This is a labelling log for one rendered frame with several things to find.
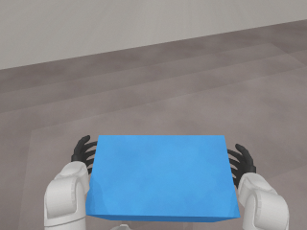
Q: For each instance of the left robot forearm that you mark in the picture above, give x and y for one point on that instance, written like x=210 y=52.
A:
x=64 y=199

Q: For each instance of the carton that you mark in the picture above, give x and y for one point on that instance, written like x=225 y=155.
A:
x=176 y=178

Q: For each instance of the right robot hand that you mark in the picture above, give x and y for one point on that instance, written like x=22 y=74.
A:
x=245 y=164

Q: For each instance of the right robot forearm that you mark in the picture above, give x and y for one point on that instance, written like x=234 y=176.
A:
x=265 y=209

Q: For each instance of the left robot hand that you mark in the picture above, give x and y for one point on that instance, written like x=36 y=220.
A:
x=80 y=153

